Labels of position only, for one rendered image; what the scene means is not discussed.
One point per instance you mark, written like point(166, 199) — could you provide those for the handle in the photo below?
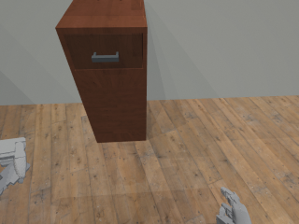
point(105, 58)

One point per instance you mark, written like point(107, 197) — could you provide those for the right robot hand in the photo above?
point(237, 214)

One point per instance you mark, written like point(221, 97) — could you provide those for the cabinet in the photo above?
point(115, 99)

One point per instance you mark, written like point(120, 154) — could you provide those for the drawer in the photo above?
point(82, 47)

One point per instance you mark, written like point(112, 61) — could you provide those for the left robot hand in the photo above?
point(13, 157)

